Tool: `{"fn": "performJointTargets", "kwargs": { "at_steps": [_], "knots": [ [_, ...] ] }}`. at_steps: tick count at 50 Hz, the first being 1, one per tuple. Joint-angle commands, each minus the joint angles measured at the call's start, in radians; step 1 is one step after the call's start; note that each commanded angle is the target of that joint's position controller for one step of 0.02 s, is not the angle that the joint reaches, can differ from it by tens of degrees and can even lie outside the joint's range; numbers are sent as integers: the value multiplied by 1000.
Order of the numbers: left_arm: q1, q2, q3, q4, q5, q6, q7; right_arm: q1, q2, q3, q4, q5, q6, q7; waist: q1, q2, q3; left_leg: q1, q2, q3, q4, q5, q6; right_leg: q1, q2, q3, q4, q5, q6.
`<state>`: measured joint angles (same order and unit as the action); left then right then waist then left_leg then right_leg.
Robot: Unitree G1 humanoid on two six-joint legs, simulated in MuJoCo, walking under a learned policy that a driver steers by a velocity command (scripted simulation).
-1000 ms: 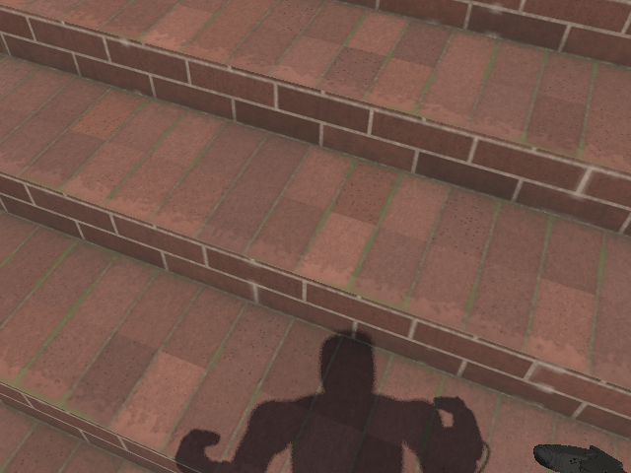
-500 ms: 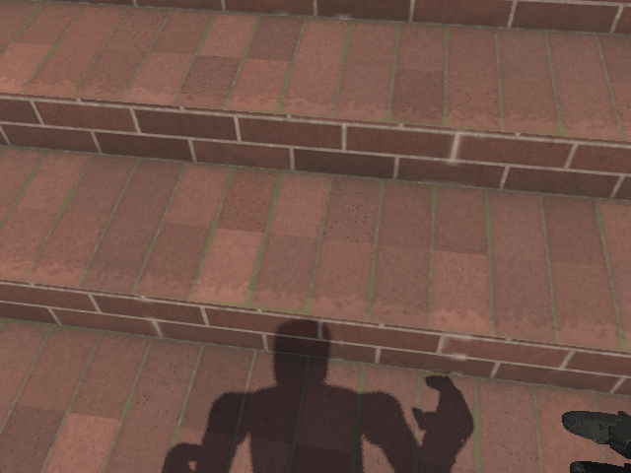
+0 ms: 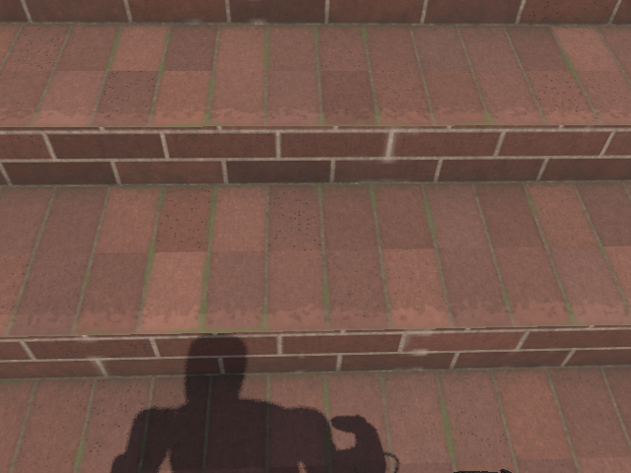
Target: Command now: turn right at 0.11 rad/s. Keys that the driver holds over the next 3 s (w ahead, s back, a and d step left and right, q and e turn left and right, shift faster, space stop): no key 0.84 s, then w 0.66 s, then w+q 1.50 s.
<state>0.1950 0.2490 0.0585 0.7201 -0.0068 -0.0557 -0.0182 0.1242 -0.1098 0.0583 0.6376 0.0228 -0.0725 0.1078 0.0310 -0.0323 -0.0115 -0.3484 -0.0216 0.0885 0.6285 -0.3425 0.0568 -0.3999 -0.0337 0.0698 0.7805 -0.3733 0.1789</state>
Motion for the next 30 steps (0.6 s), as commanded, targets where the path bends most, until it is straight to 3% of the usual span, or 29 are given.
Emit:
{"fn": "performJointTargets", "kwargs": {
  "at_steps": [1, 2, 3, 4, 5, 6, 8, 11, 18, 30],
  "knots": [
    [59, 8, -18, -32, -13, -6, -30, 27, -145, -51, 18, 8, 14, 47, 17, 140, -77, 124, 199, -280, -144, 235, -30, 97, -18, -14, -241, 262, -58],
    [-9, 49, -16, -73, -14, -17, -23, 55, -124, -49, 14, -9, 1, 29, -39, 116, -81, 157, 183, -241, -142, 257, -48, 40, -3, -17, -218, 237, -126],
    [-78, 71, -10, -97, -14, -25, -9, 80, -141, -57, 5, -42, -14, 2, -73, 79, -83, 227, 151, -173, -113, 378, -55, -47, -2, -23, -206, 217, -191],
    [-79, 62, -11, -90, -13, -29, 5, 17, -167, -67, -13, -57, -20, -14, -48, 79, -110, 291, 151, -153, -79, 477, -48, -99, -21, -14, -226, 214, -209],
    [-75, 47, -16, -87, -15, -31, 14, -37, -150, -67, -33, -52, -23, -21, -32, 70, -138, 303, 157, -158, -59, 517, -25, -80, -35, -2, -239, 226, -198],
    [-51, 29, -20, -68, -15, -22, 12, -59, -120, -62, -33, -33, -23, -19, -13, 61, -130, 268, 154, -153, -61, 500, -18, -31, -43, 9, -256, 233, -173],
    [16, 19, -20, -29, -4, -2, -7, -22, -101, -62, -13, -19, -22, -4, -6, 70, -90, 212, 108, -107, -65, 426, 4, 15, -23, -7, -277, 221, -154],
    [51, 19, -15, -3, 4, 9, -15, 4, -107, -73, -1, -27, -21, -3, -3, 62, -81, 202, 105, -104, -74, 407, 15, 35, -9, -31, -293, 202, -156],
    [14, 1, -14, 4, 0, 4, -17, 18, -124, -89, 10, -23, -16, -13, -7, 45, -65, 174, 99, -97, -95, 355, 7, 65, -6, -42, -314, 208, -162],
    [-12, 6, -6, 28, 5, -3, -28, 74, -142, -95, 49, -27, -6, -24, -15, 40, -45, 186, 83, -97, -137, 315, 8, 65, 1, -65, -331, 185, -169]
  ]
}}
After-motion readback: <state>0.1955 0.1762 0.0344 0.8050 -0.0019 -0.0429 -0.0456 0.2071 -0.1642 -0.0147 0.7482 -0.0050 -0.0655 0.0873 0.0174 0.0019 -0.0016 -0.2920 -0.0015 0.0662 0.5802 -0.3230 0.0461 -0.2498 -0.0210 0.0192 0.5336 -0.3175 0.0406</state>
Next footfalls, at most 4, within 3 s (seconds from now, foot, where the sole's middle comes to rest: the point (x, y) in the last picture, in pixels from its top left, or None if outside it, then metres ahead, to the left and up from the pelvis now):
0.02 right None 0.02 -0.15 -0.76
1.22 right None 0.11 -0.18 -0.76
1.58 left None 0.41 0.00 -0.60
2.10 right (432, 269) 0.76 -0.18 -0.44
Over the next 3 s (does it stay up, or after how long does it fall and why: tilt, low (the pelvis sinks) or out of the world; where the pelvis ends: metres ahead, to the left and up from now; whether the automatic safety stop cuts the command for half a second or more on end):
stays up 0.99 0.13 0.44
